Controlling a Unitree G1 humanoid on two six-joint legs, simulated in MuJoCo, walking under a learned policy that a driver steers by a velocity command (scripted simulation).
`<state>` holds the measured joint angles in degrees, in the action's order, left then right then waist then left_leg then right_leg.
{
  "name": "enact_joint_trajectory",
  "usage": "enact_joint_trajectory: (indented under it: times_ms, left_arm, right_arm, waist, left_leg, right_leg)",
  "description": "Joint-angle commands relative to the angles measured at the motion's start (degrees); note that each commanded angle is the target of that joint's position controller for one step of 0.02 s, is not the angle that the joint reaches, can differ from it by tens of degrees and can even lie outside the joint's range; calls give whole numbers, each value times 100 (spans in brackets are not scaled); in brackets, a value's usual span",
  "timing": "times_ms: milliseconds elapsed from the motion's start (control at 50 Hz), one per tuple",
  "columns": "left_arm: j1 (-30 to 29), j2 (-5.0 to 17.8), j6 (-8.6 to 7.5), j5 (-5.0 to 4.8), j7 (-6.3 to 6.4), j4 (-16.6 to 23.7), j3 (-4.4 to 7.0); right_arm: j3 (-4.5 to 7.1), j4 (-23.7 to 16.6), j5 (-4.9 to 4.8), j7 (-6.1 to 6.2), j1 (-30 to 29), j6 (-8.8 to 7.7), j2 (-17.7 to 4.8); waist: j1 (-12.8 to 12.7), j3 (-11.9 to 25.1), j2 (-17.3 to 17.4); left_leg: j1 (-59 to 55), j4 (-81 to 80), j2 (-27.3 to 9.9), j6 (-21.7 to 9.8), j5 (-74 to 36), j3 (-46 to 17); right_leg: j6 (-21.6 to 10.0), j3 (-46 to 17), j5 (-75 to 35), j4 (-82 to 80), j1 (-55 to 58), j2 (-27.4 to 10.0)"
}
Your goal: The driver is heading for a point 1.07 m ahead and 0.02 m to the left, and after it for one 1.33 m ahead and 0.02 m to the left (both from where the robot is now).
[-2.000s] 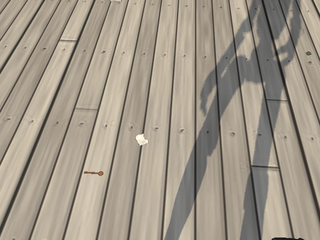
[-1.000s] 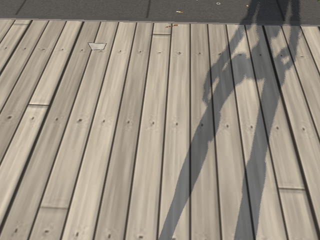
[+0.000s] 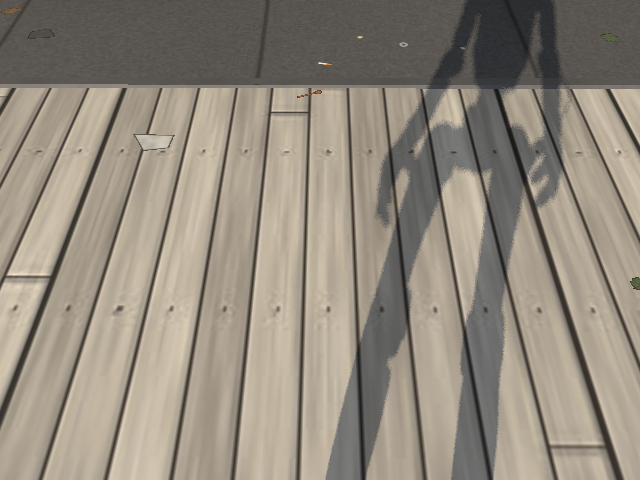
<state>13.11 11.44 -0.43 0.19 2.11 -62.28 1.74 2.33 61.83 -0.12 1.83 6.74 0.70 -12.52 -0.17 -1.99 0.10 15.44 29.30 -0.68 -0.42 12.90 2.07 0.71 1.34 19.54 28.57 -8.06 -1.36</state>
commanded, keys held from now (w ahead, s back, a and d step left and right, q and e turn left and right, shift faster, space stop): no key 0.16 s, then w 0.84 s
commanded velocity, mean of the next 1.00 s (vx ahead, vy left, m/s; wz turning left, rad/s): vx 0.31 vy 0.00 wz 0.00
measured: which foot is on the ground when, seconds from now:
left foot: down 0.00-0.92, up 0.94-1.00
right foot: down 0.00-0.44, up 0.46-0.88, down 0.90-1.00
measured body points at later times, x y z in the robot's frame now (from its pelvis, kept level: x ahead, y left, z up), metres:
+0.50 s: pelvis +0.07 +0.03 -0.01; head +0.07 +0.04 +0.44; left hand +0.05 +0.28 -0.16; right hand +0.09 -0.23 -0.15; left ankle +0.04 +0.12 -0.74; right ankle -0.04 -0.11 -0.68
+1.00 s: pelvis +0.33 -0.03 -0.01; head +0.36 -0.04 +0.44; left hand +0.48 +0.22 -0.13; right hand +0.30 -0.29 -0.16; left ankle +0.16 +0.12 -0.63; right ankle +0.42 -0.12 -0.74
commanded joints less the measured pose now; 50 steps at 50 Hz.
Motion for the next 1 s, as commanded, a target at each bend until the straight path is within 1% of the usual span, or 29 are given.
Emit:
enact_joint_trajectory:
  times_ms: [20,160,200,220,260,320,340,360,400,420,440,460,480,500,520,540,580,680,740,800,840,860,880,900,920,940,960,980,1000]
  left_arm:
    - [336,562,-21,4,24,69,84]
    - [419,527,-25,9,43,18,62]
    - [598,558,-4,-41,60,-64,87]
    - [552,648,0,-66,74,-8,118]
    - [651,709,-70,-110,88,84,148]
    - [1197,1023,-258,-187,38,-15,271]
    - [1120,1072,-303,-186,23,20,297]
    - [979,1018,-347,-178,3,88,284]
    - [523,902,-373,-206,-59,259,251]
    - [217,893,-388,-194,-80,403,244]
    - [-26,648,-452,-190,-88,619,181]
    - [-51,399,-564,-175,-61,828,121]
    - [-150,611,-634,-271,-94,858,187]
    - [-86,589,-667,-330,-154,816,185]
    - [-59,556,-683,-304,-174,772,196]
    - [-120,626,-679,-245,-182,772,252]
    - [-140,598,-600,-205,-231,784,303]
    - [-1321,261,-499,-151,-279,1267,167]
    - [-1881,338,-501,-188,-360,1466,123]
    - [-2147,473,-527,-210,-454,1639,127]
    - [-1841,697,-556,-201,-490,1627,218]
    - [-1360,879,-556,-196,-479,1518,313]
    - [-390,1109,-536,-208,-447,1224,454]
    - [661,1425,-506,-170,-393,973,570]
    - [1277,1914,-489,-41,-389,806,656]
    - [1158,1471,-494,-54,-403,808,501]
    - [549,1207,-535,-102,-406,869,411]
    - [-22,978,-572,-100,-414,1012,330]
    - [-377,814,-612,-34,-444,1045,281]
  right_arm:
    - [99,-126,1,23,30,-27,-598]
    - [95,-31,4,32,38,-18,-562]
    - [113,61,-36,38,180,1,-558]
    - [141,59,-63,42,197,-4,-611]
    - [146,-37,-77,27,70,-112,-580]
    - [107,-225,-131,-102,-214,-399,-290]
    - [99,-279,-147,-152,-260,-472,-258]
    - [93,-281,-167,-195,-149,-534,-239]
    - [140,-44,-214,-229,584,-607,-292]
    - [235,201,-190,-217,1247,-614,-483]
    - [411,390,-155,-196,2062,-637,-1048]
    - [471,500,-121,-273,2751,-679,-1449]
    - [273,392,-37,-275,2294,-751,-941]
    - [180,235,-32,-281,1889,-787,-654]
    - [125,124,-24,-305,1623,-791,-571]
    - [71,57,-20,-320,1484,-769,-497]
    - [-6,73,18,-276,1643,-681,-347]
    - [20,-35,43,-78,1807,-592,-713]
    - [73,-12,-15,-55,2082,-593,-825]
    - [122,39,-85,-51,2185,-567,-814]
    - [181,-16,-65,-53,2045,-525,-938]
    - [211,-49,-45,-54,1961,-486,-1012]
    - [195,-93,-19,-56,1870,-435,-965]
    - [126,-222,36,-71,1813,-422,-837]
    - [-99,-312,1,-150,2563,-538,36]
    - [-44,-258,-126,-200,2271,-734,-236]
    - [80,-511,-286,-215,1642,-833,-647]
    - [95,-618,-286,-169,1271,-872,-745]
    - [151,-627,-201,-106,1133,-846,-737]
  waist:
    - [7,160,-54]
    - [17,80,-37]
    - [16,79,-96]
    - [23,-121,-171]
    - [-58,-576,-217]
    - [-233,-750,-958]
    - [-191,-856,-1083]
    - [-71,-876,-1044]
    - [376,-737,-848]
    - [653,-514,-580]
    - [906,-217,690]
    - [1011,281,1899]
    - [683,85,1028]
    - [482,-125,658]
    - [340,-172,351]
    - [253,-280,250]
    - [183,-242,424]
    - [318,-528,340]
    - [441,-635,456]
    - [355,-711,449]
    - [63,-360,573]
    - [-223,28,705]
    - [-706,587,718]
    - [-1109,1269,445]
    - [-656,2328,-1177]
    - [-765,2444,-1163]
    - [-608,1421,-1001]
    - [-418,892,-458]
    - [-192,585,-159]
  left_leg:
    - [-662,-292,-216,-223,-1340,-211]
    - [-630,-363,-205,-204,-1079,-214]
    - [-519,-263,-9,-244,713,-38]
    - [-231,-188,55,-288,1737,2]
    - [398,-70,18,-368,2488,-101]
    - [1291,1100,162,-279,1323,282]
    - [1421,1414,31,-364,1075,183]
    - [1356,1371,-50,-462,1114,106]
    - [120,291,78,-575,1039,247]
    - [-945,-71,79,-606,663,42]
    - [-1977,-905,-829,-1032,1000,-1652]
    - [-2818,-1846,-2029,-1755,923,-4085]
    - [-2675,-1775,-2210,-1726,872,-4190]
    - [-2456,-1685,-2031,-1520,590,-3451]
    - [-2238,-1740,-1795,-1333,332,-2778]
    - [-2014,-1809,-1599,-1182,-221,-2210]
    - [-1726,-1939,-1256,-992,-989,-1428]
    - [-1119,-2320,-1065,-1022,-1466,-724]
    - [-1078,-2478,-1118,-1016,-1331,-530]
    - [-1690,-2272,-1368,-933,-1770,-439]
    - [-2071,-1693,-1456,-807,-3271,-325]
    - [-2149,-1073,-1422,-731,-4364,-229]
    - [-1873,52,-1193,-586,-4936,-40]
    - [-607,1716,-947,-403,-3740,67]
    - [1524,4127,208,-34,42,-47]
    - [2164,4996,326,-171,1804,-1011]
    - [2731,5269,-13,-280,1517,-907]
    - [2575,5029,-351,-339,940,-752]
    - [2250,4655,-588,-347,527,-666]
  right_leg:
    - [-118,-94,-1210,-542,-571,-145]
    - [-108,-68,-922,-613,-624,-123]
    - [-244,-23,588,-639,-715,-38]
    - [-380,-122,1434,-653,-897,-76]
    - [-625,-517,2383,-812,-1122,-319]
    - [-1204,-2022,2780,-1557,-466,-1343]
    - [-1366,-2447,2577,-1702,-472,-1677]
    - [-1383,-2482,2215,-1627,-533,-1759]
    - [-1027,-1668,1305,-1085,-1002,-1301]
    - [-773,-1099,281,-403,-1526,-891]
    - [-319,-48,-702,1583,-2489,-102]
    - [-122,-5,882,3424,-3532,430]
    - [-273,-610,1047,4390,-4063,100]
    - [-444,-661,566,4694,-4258,-151]
    - [-544,-577,33,4568,-4241,-369]
    - [-565,-513,-363,4217,-4139,-530]
    - [-485,-312,-716,3670,-3708,-630]
    - [-153,41,-1665,1678,-3400,-452]
    - [-182,220,-2107,840,-2944,-246]
    - [-406,107,-2055,367,-2931,-217]
    - [-597,196,-1767,253,-2329,-17]
    - [-710,328,-1605,318,-1634,182]
    - [-866,437,-1547,316,-400,371]
    - [-1159,-413,-1324,484,1381,-353]
    - [-2129,-3494,340,-299,3283,-1931]
    - [-2074,-4755,777,-1289,3209,-2070]
    - [-1731,-3839,569,-1358,2408,-1892]
    - [-1545,-2938,-124,-1448,1390,-1697]
    - [-1421,-2294,-723,-1582,505,-1489]
Keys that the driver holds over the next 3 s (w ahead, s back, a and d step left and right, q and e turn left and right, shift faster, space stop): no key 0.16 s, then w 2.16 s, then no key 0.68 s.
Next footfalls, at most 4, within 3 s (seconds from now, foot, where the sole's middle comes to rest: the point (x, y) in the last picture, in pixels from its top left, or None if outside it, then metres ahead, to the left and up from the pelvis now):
0.90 right None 0.46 -0.12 -0.77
1.46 left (283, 364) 0.77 0.12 -0.77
2.00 right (378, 258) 1.09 -0.12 -0.77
2.52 left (298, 182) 1.39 0.11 -0.77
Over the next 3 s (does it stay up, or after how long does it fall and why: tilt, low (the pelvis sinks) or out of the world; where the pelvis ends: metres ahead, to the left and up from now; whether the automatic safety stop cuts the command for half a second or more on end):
stays up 1.30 0.00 0.00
